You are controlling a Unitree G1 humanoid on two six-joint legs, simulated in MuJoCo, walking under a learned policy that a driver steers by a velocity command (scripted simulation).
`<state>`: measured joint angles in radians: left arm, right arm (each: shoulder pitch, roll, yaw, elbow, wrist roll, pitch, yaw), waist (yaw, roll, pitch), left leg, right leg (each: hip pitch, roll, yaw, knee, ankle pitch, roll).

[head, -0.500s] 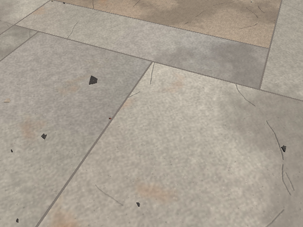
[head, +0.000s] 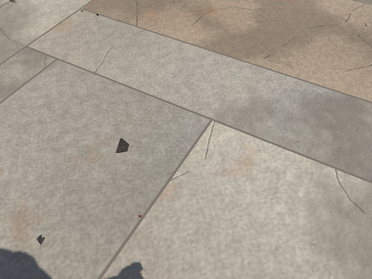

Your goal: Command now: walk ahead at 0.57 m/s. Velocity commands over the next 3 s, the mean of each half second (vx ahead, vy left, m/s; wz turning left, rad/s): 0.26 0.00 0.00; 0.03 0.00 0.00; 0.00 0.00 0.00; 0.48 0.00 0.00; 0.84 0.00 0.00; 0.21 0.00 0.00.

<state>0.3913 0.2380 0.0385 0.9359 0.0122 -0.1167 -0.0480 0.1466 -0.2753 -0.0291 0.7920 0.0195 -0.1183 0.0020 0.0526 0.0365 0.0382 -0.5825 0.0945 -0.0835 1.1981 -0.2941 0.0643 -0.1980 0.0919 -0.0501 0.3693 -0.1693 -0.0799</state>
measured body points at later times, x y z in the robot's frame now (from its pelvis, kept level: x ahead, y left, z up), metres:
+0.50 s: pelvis +0.24 +0.04 -0.01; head +0.27 +0.04 +0.44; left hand +0.34 +0.30 -0.15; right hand +0.35 -0.21 -0.14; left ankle +0.36 +0.11 -0.74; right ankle +0.26 -0.13 -0.72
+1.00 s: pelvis +0.30 +0.00 -0.01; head +0.32 +0.00 +0.44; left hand +0.33 +0.24 -0.16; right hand +0.39 -0.25 -0.15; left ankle +0.36 +0.11 -0.74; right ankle +0.27 -0.12 -0.74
